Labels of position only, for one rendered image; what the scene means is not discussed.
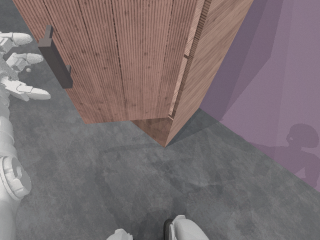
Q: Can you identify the right robot thigh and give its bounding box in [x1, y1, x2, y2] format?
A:
[169, 219, 209, 240]

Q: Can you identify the handle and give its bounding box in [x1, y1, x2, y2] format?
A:
[38, 25, 73, 89]

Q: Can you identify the cupboard door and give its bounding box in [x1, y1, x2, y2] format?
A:
[12, 0, 198, 124]

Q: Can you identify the robot left upper arm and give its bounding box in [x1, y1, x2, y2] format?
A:
[0, 156, 32, 240]

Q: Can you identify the left robot hand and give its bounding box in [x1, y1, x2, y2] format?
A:
[0, 32, 51, 102]

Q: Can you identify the left robot forearm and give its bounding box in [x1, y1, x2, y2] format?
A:
[0, 91, 18, 160]

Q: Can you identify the left robot shin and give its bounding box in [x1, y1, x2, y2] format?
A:
[114, 228, 126, 234]

